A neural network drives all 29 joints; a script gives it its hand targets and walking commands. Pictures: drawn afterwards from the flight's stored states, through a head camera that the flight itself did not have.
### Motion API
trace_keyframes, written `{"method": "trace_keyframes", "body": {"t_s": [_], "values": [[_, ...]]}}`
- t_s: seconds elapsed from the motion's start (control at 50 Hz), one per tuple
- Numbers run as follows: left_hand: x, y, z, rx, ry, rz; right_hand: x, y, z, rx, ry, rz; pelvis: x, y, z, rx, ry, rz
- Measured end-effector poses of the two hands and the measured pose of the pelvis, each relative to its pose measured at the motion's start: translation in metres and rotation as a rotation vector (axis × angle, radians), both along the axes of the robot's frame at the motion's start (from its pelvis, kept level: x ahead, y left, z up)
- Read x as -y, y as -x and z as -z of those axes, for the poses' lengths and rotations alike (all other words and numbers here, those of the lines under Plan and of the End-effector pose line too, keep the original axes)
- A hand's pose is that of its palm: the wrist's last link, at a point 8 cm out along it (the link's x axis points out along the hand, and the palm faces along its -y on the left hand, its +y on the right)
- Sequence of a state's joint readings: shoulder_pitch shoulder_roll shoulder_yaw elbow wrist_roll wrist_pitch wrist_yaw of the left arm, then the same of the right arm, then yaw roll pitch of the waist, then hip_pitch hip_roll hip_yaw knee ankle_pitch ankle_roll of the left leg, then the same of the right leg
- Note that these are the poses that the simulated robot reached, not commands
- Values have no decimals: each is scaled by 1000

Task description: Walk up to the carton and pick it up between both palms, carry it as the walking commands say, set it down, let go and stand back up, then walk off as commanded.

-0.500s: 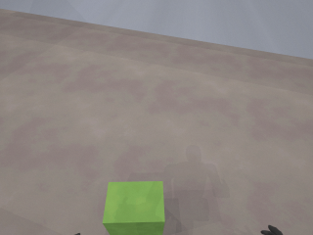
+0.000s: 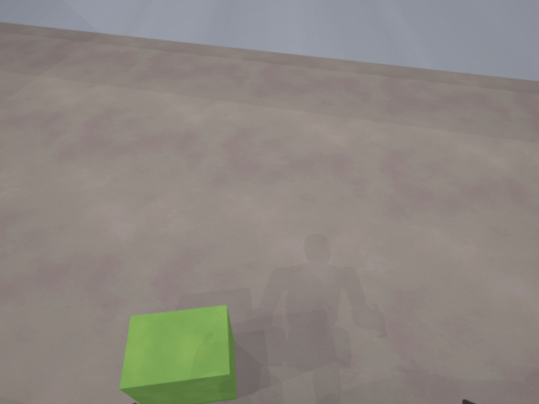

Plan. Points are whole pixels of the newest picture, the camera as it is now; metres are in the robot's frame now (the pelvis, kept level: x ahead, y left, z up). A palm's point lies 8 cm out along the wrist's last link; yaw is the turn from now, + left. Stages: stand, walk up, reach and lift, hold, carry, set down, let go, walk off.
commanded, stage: walk off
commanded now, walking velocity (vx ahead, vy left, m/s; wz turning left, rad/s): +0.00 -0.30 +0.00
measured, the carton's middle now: (187, 360) +0.36 +0.28 -0.59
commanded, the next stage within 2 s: none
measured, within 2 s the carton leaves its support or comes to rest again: neither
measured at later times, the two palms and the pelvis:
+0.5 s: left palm out of the picture +0.09 +0.15 -0.12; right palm out of the picture +0.08 -0.39 -0.06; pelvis -0.01 -0.10 +0.01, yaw -2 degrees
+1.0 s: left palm out of the picture +0.06 +0.05 -0.11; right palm out of the picture +0.06 -0.49 -0.07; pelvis -0.03 -0.20 +0.01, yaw -1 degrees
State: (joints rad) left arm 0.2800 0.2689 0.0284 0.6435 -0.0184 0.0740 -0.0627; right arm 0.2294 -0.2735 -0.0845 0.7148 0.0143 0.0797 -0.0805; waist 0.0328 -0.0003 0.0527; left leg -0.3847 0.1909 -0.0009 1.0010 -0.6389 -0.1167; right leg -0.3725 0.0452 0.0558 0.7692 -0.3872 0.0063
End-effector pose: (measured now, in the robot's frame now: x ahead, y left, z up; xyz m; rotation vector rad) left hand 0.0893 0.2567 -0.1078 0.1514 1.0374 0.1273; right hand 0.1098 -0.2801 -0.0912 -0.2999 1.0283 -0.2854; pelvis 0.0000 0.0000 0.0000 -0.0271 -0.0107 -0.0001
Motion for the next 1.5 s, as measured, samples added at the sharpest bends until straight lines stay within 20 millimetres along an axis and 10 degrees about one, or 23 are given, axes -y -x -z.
{"method": "trace_keyframes", "body": {"t_s": [0.26,0.46,0.62,0.8,1.1,1.28,1.5], "values": [[28,16,-4,-14,-34,-38,25,-10,-3,12,-7,-35,31,5,-4,-3,18,-30],[91,1,5,-14,72,3,94,26,-39,-20,84,45,81,6,-17,6,35,31],[149,-3,2,-7,21,43,149,29,-5,-28,13,52,142,6,-3,12,-5,35],[163,25,-13,-3,-62,-22,163,22,10,-33,-42,-6,170,18,-4,17,17,-20],[248,28,6,-19,77,21,250,67,-38,-21,85,69,235,36,-16,25,32,42],[317,31,-6,2,10,66,315,81,3,-50,-12,74,309,45,-5,29,-12,42],[345,67,-18,5,-80,-22,346,74,16,-54,-58,2,353,63,-5,30,-4,-23]]}}
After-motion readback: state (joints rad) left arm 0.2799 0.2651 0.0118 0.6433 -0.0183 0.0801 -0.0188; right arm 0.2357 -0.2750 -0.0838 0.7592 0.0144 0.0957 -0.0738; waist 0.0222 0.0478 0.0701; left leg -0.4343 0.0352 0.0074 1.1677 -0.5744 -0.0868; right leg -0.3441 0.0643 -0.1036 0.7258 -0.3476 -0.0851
